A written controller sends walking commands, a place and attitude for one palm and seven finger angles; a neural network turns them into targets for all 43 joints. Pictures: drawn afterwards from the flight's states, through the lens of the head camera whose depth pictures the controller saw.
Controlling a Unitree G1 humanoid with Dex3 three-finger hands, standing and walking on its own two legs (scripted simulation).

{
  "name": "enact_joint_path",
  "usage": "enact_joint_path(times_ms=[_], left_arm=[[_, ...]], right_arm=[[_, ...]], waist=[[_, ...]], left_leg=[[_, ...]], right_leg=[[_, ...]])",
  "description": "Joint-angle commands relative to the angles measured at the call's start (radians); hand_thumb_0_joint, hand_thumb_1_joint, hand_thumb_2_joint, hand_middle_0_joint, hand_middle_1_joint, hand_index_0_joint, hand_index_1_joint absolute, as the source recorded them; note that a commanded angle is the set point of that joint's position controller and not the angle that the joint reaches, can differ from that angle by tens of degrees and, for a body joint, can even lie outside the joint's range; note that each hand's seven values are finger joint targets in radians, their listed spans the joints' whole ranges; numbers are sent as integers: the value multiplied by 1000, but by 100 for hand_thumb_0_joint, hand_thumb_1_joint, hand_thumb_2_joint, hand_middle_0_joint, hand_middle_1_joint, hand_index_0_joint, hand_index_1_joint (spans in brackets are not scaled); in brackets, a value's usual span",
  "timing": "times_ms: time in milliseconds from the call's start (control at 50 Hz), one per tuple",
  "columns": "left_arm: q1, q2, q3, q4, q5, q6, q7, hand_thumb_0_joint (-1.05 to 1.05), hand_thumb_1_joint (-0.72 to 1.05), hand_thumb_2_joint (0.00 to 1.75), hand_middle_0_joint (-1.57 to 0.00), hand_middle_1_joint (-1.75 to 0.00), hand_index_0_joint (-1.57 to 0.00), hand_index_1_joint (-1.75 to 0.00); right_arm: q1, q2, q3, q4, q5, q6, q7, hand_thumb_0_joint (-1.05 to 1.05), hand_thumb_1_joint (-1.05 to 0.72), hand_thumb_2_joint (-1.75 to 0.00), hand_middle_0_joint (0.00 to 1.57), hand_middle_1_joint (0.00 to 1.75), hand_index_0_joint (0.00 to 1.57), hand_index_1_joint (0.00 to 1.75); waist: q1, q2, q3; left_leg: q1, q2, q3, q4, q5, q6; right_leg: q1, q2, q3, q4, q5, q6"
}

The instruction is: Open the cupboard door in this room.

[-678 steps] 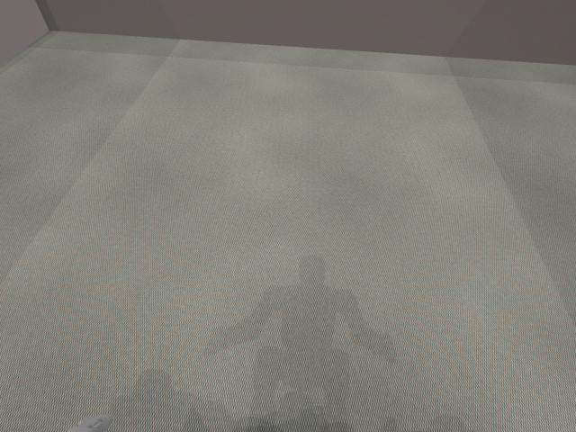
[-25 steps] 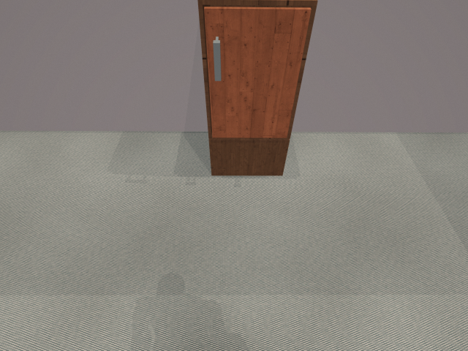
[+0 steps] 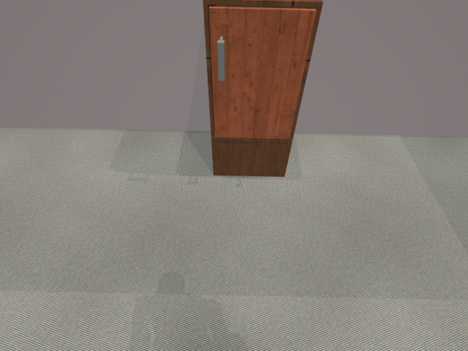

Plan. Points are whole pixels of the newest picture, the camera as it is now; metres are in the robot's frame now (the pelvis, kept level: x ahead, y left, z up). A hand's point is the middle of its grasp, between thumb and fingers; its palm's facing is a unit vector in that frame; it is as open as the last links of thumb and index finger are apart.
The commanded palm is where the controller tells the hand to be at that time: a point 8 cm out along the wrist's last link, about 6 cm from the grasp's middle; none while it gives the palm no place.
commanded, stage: look at it before walking up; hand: left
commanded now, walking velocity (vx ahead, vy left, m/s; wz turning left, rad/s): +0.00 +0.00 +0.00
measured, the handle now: (221, 58) +1.12 +0.11 -0.04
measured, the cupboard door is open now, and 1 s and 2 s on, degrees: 0 0 0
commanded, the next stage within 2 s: walk to a spot facing it in 0.18 s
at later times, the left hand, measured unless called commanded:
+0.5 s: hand out of the picture -0.01 +0.18 -0.19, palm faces +0.01 -0.99 -0.17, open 7.3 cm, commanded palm none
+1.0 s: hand (191, 288) +0.28 +0.11 -0.17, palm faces -0.29 -0.91 -0.28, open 7.3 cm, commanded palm none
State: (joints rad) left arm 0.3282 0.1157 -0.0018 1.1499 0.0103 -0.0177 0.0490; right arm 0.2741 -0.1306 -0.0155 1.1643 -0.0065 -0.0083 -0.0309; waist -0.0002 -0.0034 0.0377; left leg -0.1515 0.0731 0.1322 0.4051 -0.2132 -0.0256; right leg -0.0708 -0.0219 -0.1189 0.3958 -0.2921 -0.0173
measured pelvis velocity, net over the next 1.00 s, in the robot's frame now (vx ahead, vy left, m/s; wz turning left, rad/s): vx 0.14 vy -0.06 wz -0.35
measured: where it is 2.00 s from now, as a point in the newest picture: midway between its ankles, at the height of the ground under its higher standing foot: (256, 345)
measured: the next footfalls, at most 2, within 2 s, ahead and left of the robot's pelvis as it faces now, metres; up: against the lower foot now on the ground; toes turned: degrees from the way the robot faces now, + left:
right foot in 0.84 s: +0.18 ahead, -0.15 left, +0.00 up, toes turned -23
left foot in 1.28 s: +0.44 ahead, +0.00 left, +0.00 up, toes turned -16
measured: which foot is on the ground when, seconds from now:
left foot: down 0.00-0.84, up 0.86-1.00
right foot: down 0.00-0.60, up 0.62-0.82, down 0.84-1.00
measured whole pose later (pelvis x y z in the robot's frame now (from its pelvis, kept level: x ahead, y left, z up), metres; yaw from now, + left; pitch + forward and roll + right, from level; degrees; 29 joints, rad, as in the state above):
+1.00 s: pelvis +0.14 -0.06 -0.02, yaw -20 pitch -1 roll +1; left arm 0.19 0.21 0.06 0.95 0.02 -0.03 0.00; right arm 0.17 -0.22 -0.07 0.99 -0.03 0.00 0.01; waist 0.00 0.02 0.11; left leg -0.50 0.14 0.06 1.24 -0.36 -0.05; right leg -0.32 0.01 -0.08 0.62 -0.30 -0.08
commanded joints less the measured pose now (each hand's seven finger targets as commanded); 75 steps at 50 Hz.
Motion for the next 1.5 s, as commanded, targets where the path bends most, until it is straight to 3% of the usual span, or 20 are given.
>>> enact_joint_path(times_ms=[0, 260, 500, 560, 600, 720, 780, 800, 820, 840, 880, 940, 1100, 1220, 1240, 1260, 1280, 1320, 1360, 1480], left_arm=[[80, 99, 11, -15, -2, -11, 0, 0, 90, 90, -20, -30, -20, -30], [56, 122, 18, -27, -1, -12, -3, 0, 90, 90, -20, -30, -20, -30], [22, 156, 87, -121, 16, 3, -48, 0, 90, 90, -20, -30, -20, -30], [-65, 103, 81, -180, 12, -7, -62, 0, 90, 90, -20, -30, -20, -30], [-236, 107, 79, -248, 15, -10, -70, 0, 90, 90, -20, -30, -20, -30], [-170, 86, 90, -249, 12, 11, -97, 0, 90, 90, -20, -30, -20, -30], [145, 171, 115, -158, 17, 3, -90, 0, 90, 90, -20, -30, -20, -30], [265, 286, 139, -130, 21, -13, -75, 0, 90, 90, -20, -30, -20, -30], [278, 359, 141, -126, 3, -18, -59, 0, 90, 90, -20, -30, -20, -30], [205, 389, 144, -157, -7, -14, -47, 0, 90, 90, -20, -30, -20, -30], [14, 317, 117, -222, 1, -20, -43, 0, 90, 90, -20, -30, -20, -30], [-80, 271, 100, -241, 15, -33, -40, 0, 90, 90, -20, -30, -20, -30], [2, 257, 91, -190, 11, -52, -42, 0, 90, 90, -20, -30, -20, -30], [-7, 222, 68, -126, 3, -44, -19, 0, 90, 90, -20, -30, -20, -30], [8, 205, 64, -120, 2, -42, -15, 0, 90, 90, -20, -30, -20, -30], [65, 179, 56, -116, -5, -37, -14, 0, 90, 90, -20, -30, -20, -30], [104, 145, 47, -115, -10, -35, -16, 0, 90, 90, -20, -30, -20, -30], [36, 158, 43, -126, -9, -12, -9, 0, 90, 90, -20, -30, -20, -30], [-53, 164, 52, -141, 0, -4, -21, 0, 90, 90, -20, -30, -20, -30], [-73, 149, 67, -176, 6, 26, -27, 0, 90, 90, -20, -30, -20, -30]], right_arm=[[67, -77, -11, -19, -1, -9, -4, 0, -90, -90, 20, 30, 20, 30], [60, -99, -15, -22, -1, -17, -4, 0, -90, -90, 20, 30, 20, 30], [72, -137, -63, -132, -13, -22, 8, 0, -90, -90, 20, 30, 20, 30], [194, -204, -79, -110, -22, -46, 1, 0, -90, -90, 20, 30, 20, 30], [296, -196, -75, -74, -29, -58, -2, 0, -90, -90, 20, 30, 20, 30], [53, -227, -81, -147, -37, -58, 6, 0, -90, -90, 20, 30, 20, 30], [-33, -264, -87, -181, -17, -54, 21, 0, -90, -90, 20, 30, 20, 30], [-51, -209, -75, -216, -3, -51, 33, 0, -90, -90, 20, 30, 20, 30], [-89, -145, -62, -280, 3, -48, 35, 0, -90, -90, 20, 30, 20, 30], [-155, -153, -62, -294, 3, -39, 31, 0, -90, -90, 20, 30, 20, 30], [-181, -162, -67, -290, -16, -36, 35, 0, -90, -90, 20, 30, 20, 30], [-59, -146, -61, -239, -28, -14, 40, 0, -90, -90, 20, 30, 20, 30], [-219, -139, -43, -311, -14, -16, 48, 0, -90, -90, 20, 30, 20, 30], [-129, -123, -24, -228, -7, -36, 40, 0, -90, -90, 20, 30, 20, 30], [-41, -154, -30, -191, -12, -44, 36, 0, -90, -90, 20, 30, 20, 30], [55, -228, -42, -171, -21, -51, 32, 0, -90, -90, 20, 30, 20, 30], [104, -277, -53, -158, -18, -37, 30, 0, -90, -90, 20, 30, 20, 30], [30, -277, -48, -166, -7, -16, 9, 0, -90, -90, 20, 30, 20, 30], [-39, -217, -42, -186, -13, -13, 12, 0, -90, -90, 20, 30, 20, 30], [-21, -215, -63, -201, -12, -9, 16, 0, -90, -90, 20, 30, 20, 30]], waist=[[0, -3, 66], [3, -6, 44], [-15, -27, 124], [-80, 239, 75], [-129, 209, 101], [4, 124, 61], [177, -7, -75], [233, -249, -144], [199, -365, -143], [180, -251, -69], [93, -41, 45], [10, -56, -29], [32, -119, -10], [-7, -82, -49], [-34, -8, -96], [-49, 152, -193], [-45, 291, -224], [-28, 328, -172], [-13, 175, -63], [-4, 96, -120]], left_leg=[[27, 63, -77, -52, 142, 35], [31, 65, -83, -55, 168, 41], [-95, 98, -60, 118, -364, 66], [167, 294, -285, -97, -324, 144], [273, 432, -331, -155, 7, 220], [21, 324, 34, -103, -1, 110], [-101, 221, 204, 355, 323, 51], [-299, 132, 187, 683, 43, 10], [-537, 12, 78, 936, -380, -24], [-602, 47, -54, 1034, -375, -18], [-584, 108, -130, 993, -186, -13], [-419, 96, -94, 807, -104, -35], [-455, 46, -75, 489, -18, -51], [-130, -22, -43, 137, 142, -6], [-2, -7, -80, 58, 287, 7], [211, 150, -248, 88, 622, 83], [287, 309, -403, 59, 910, 193], [138, 314, -482, -27, 705, 252], [-2, 235, -423, -66, 475, 230], [-25, 167, -376, -107, 307, 206]], right_leg=[[-116, -115, 100, -100, 225, -4], [-95, -114, 94, -90, 235, -4], [-341, -85, 264, 43, -287, -90], [-585, 45, 52, 440, -128, -29], [-775, -54, 76, 716, -244, -8], [-403, -73, -16, 407, -102, -8], [30, 48, -106, 229, 63, -43], [212, -127, 178, 84, 27, -101], [255, -349, 649, -61, 156, -199], [136, -412, 755, -133, 39, -248], [-77, -366, 644, -156, -182, -222], [-173, -246, 393, -135, 14, -157], [-35, -190, 286, -83, 479, -151], [-5, -164, 152, 38, 595, -65], [-19, -135, 125, 163, 551, -32], [-172, -64, 69, 346, 294, 15], [-286, 16, 20, 557, -289, 41], [-351, -25, 114, 711, -363, 61], [-374, -59, 118, 690, -280, 67], [-387, -53, 106, 641, -129, 86]])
